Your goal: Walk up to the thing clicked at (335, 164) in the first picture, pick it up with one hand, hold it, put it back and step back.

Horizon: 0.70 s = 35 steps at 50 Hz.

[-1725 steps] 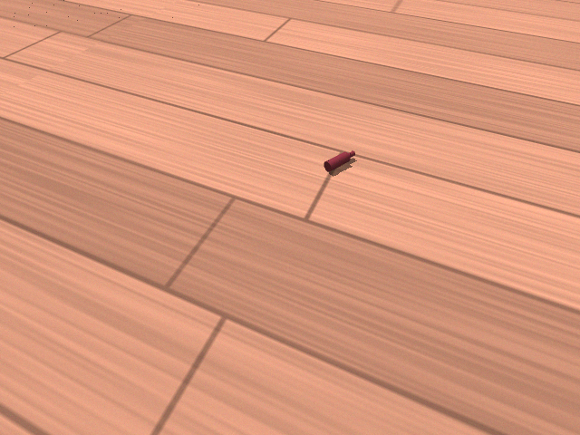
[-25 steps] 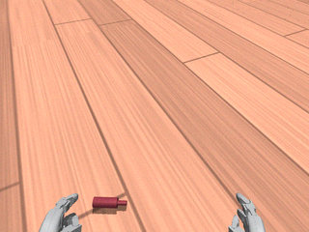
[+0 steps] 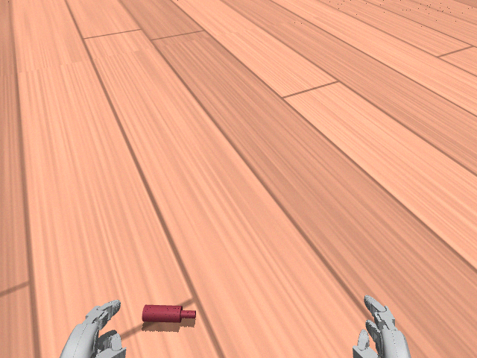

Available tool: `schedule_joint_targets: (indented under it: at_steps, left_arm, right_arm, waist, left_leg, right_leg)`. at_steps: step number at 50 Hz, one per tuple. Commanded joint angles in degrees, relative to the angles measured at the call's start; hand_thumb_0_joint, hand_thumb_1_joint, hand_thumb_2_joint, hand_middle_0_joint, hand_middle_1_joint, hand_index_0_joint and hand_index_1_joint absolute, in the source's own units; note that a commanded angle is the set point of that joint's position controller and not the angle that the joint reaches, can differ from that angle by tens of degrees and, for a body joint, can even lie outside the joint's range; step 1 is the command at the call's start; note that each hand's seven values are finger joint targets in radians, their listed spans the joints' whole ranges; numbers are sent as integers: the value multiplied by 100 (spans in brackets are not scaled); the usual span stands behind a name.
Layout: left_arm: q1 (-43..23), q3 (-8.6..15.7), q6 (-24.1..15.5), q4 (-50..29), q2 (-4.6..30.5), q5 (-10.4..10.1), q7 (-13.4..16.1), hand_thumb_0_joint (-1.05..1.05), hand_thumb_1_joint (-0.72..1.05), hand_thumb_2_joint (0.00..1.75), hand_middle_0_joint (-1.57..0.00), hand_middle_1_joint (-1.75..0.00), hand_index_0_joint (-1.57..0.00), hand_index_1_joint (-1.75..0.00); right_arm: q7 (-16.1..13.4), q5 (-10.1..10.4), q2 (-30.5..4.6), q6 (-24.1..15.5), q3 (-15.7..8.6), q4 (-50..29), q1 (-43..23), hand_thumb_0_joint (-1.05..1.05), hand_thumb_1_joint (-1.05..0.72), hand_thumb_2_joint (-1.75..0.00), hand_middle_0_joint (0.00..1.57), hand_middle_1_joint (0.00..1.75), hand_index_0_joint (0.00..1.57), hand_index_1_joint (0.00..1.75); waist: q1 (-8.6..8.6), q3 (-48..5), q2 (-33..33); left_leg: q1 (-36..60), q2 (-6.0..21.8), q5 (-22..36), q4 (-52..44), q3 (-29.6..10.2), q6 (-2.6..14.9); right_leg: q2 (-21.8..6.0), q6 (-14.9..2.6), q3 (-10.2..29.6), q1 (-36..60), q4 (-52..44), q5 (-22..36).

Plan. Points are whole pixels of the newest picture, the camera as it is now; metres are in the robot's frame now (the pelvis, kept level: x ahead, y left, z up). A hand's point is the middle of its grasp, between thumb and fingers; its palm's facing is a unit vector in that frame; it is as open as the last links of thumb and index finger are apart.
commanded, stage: stand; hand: left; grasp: from above
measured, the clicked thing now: (170, 313) +0.42 +0.24 -0.68
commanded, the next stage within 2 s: none
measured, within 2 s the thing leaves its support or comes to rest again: neither
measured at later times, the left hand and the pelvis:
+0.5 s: hand out of the picture +0.03 +0.24 -0.11, palm faces +0.06 -0.94 -0.34, open 7.4 cm; pelvis -0.01 +0.00 +0.05, yaw +1 degrees
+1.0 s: hand out of the picture +0.03 +0.24 -0.10, palm faces +0.05 -0.94 -0.34, open 7.4 cm; pelvis -0.01 -0.01 +0.06, yaw +1 degrees
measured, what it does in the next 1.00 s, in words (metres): rises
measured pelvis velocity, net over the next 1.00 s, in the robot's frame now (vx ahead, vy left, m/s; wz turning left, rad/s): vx -0.01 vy -0.01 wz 0.02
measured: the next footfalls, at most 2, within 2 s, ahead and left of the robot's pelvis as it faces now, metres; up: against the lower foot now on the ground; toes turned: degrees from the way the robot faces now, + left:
none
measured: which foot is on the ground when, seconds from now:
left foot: down 0.00-1.00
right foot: down 0.00-1.00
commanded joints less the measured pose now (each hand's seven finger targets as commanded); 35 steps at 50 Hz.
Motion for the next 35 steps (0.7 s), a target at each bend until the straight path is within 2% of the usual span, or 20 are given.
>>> schedule_joint_targets:
  at_steps: [1, 2, 3, 4, 6, 7, 10, 11, 12, 13, 15, 19, 23, 26, 28, 30, 35]
  left_arm:
    - [-1186, 459, -1957, 1945, 1186, 774, 233, 0, 90, 90, -20, -30, -20, -30]
    - [-1162, 428, -2149, 2208, 1278, 754, 192, 0, 90, 90, -20, -30, -20, -30]
    - [-1171, 343, -2305, 2499, 1326, 771, 175, 0, 90, 90, -20, -30, -20, -30]
    - [-1339, 323, -2399, 2729, 1299, 782, 141, 0, 90, 90, -20, -30, -20, -30]
    - [-1528, 340, -2430, 3249, 1261, 689, 91, 0, 90, 90, -20, -30, -20, -30]
    - [-1560, 344, -2468, 3484, 1246, 666, 93, 0, 90, 90, -20, -30, -20, -30]
    - [-1730, 337, -2579, 4191, 1140, 645, 111, 0, 90, 90, -20, -30, -20, -30]
    - [-1691, 332, -2616, 4416, 1114, 648, 110, 0, 90, 90, -20, -30, -20, -30]
    - [-1707, 341, -2664, 4613, 1141, 650, 99, 0, 90, 90, -20, -30, -20, -30]
    - [-1736, 341, -2689, 4805, 1159, 650, 93, 0, 90, 90, -20, -30, -20, -30]
    - [-1704, 340, -2745, 5146, 1151, 625, 86, 0, 90, 90, -20, -30, -20, -30]
    - [-1661, 333, -2771, 5744, 1224, 587, 94, 0, 90, 90, -20, -30, -20, -30]
    - [-1644, 310, -2807, 6202, 1331, 550, 112, 0, 90, 90, -20, -30, -20, -30]
    - [-1716, 285, -2825, 6470, 1396, 547, 119, 0, 90, 90, -20, -30, -20, -30]
    - [-1770, 269, -2821, 6599, 1441, 545, 125, 0, 90, 90, -20, -30, -20, -30]
    - [-1803, 237, -2801, 6737, 1417, 554, 115, 0, 90, 90, -20, -30, -20, -30]
    - [-1839, 223, -2818, 6952, 1487, 555, 95, 0, 90, 90, -20, -30, -20, -30]
  right_arm:
    - [489, -684, -1510, 576, -623, 551, -764, 0, -90, -90, 20, 30, 20, 30]
    - [583, -710, -1534, 699, -651, 352, -789, 0, -90, -90, 20, 30, 20, 30]
    - [686, -635, -1520, 763, -653, 416, -779, 0, -90, -90, 20, 30, 20, 30]
    - [806, -487, -1378, 784, -628, 623, -682, 0, -90, -90, 20, 30, 20, 30]
    - [958, -307, -1327, 856, -620, 794, -713, 0, -90, -90, 20, 30, 20, 30]
    - [998, -267, -1313, 881, -654, 886, -763, 0, -90, -90, 20, 30, 20, 30]
    - [1013, -320, -1377, 979, -685, 1189, -794, 0, -90, -90, 20, 30, 20, 30]
    - [1008, -333, -1411, 1026, -701, 1273, -856, 0, -90, -90, 20, 30, 20, 30]
    - [1003, -332, -1391, 1048, -694, 1346, -868, 0, -90, -90, 20, 30, 20, 30]
    - [991, -320, -1416, 1096, -697, 1424, -875, 0, -90, -90, 20, 30, 20, 30]
    - [961, -302, -1412, 1121, -684, 1600, -783, 0, -90, -90, 20, 30, 20, 30]
    - [924, -272, -1479, 1180, -660, 1889, -814, 0, -90, -90, 20, 30, 20, 30]
    - [891, -208, -1474, 1222, -632, 2195, -704, 0, -90, -90, 20, 30, 20, 30]
    - [888, -176, -1441, 1280, -610, 2379, -688, 0, -90, -90, 20, 30, 20, 30]
    - [893, -161, -1433, 1292, -595, 2476, -686, 0, -90, -90, 20, 30, 20, 30]
    - [899, -164, -1463, 1323, -590, 2570, -694, 0, -90, -90, 20, 30, 20, 30]
    - [927, -155, -1485, 1353, -589, 2709, -723, 0, -90, -90, 20, 30, 20, 30]
  waist:
    - [448, 369, -653]
    - [329, 435, -724]
    - [348, 273, -507]
    - [318, 123, -399]
    - [370, 276, -465]
    - [398, 259, -508]
    - [393, 356, -97]
    - [421, 491, 51]
    - [407, 474, 47]
    - [390, 647, 18]
    - [364, 619, 50]
    - [353, 823, 88]
    - [301, 779, -104]
    - [270, 978, -296]
    - [260, 1039, -359]
    - [261, 1244, -225]
    - [261, 1308, -355]
  left_leg:
    - [1037, -146, 2153, -1364, 197, 562]
    - [1118, -199, 1940, -1358, 100, 562]
    - [1366, -233, 1756, -1387, 63, 563]
    - [1563, -239, 1745, -1476, 114, 535]
    - [1705, -258, 1398, -1708, 111, 520]
    - [1823, -204, 1571, -1743, 46, 514]
    - [1930, -4, 1460, -2281, -241, 549]
    - [1844, 16, 1099, -2426, -299, 553]
    - [1998, 35, 1320, -2451, -295, 552]
    - [1882, 32, 1102, -2572, -302, 535]
    - [2159, 82, 1484, -2680, -340, 519]
    - [2302, 147, 1373, -3178, -423, 470]
    - [2715, 120, 1981, -3204, -250, 402]
    - [2850, 102, 1749, -3371, -184, 357]
    - [2954, 112, 1848, -3482, -175, 331]
    - [2838, 122, 1401, -3698, -214, 308]
    - [2892, 140, 1325, -3823, -218, 294]
  right_leg:
    - [-238, -545, 482, 1447, -1261, 872]
    - [-230, -714, 654, 1125, -1386, 781]
    - [-295, -690, 677, 1398, -1373, 861]
    - [-380, -653, 732, 1547, -1314, 1176]
    - [-329, -534, 596, 1453, -1528, 814]
    - [-322, -498, 545, 1524, -1564, 978]
    - [-221, -361, 317, 1686, -1566, 974]
    - [-215, -339, 284, 1754, -1694, 827]
    - [-226, -334, 285, 1827, -1764, 1001]
    - [-222, -333, 276, 1882, -1915, 913]
    - [-239, -328, 266, 2038, -2037, 1227]
    - [-251, -320, 256, 2329, -2389, 1354]
    - [-420, -333, 393, 2634, -2842, 1806]
    - [-463, -306, 424, 2658, -3187, 1577]
    - [-470, -301, 419, 2683, -3310, 1535]
    - [-424, -271, 392, 2704, -3430, 1153]
    - [-466, -260, 439, 2723, -3677, 921]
